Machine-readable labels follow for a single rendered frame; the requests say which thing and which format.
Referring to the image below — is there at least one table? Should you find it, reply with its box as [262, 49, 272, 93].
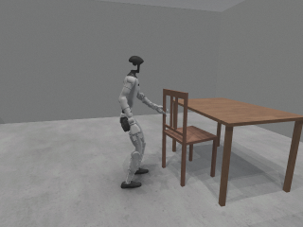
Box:
[172, 97, 303, 207]

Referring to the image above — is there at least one robot right upper arm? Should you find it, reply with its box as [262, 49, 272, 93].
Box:
[118, 76, 136, 103]

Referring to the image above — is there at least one chair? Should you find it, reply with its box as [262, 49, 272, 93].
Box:
[162, 89, 218, 187]

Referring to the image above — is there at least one robot right forearm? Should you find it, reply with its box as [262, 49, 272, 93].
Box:
[119, 96, 136, 126]

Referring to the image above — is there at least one robot torso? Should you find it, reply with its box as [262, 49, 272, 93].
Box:
[119, 74, 139, 124]

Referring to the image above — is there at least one robot left forearm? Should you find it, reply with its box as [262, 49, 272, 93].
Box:
[141, 96, 158, 110]

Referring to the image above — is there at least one robot right foot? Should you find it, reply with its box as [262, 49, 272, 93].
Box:
[120, 181, 142, 189]

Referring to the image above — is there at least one robot left upper arm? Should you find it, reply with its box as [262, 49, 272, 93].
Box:
[136, 88, 144, 100]

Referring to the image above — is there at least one robot right hand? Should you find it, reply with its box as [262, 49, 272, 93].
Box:
[130, 124, 144, 145]

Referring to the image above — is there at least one robot left hand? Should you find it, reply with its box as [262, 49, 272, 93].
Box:
[156, 105, 168, 117]

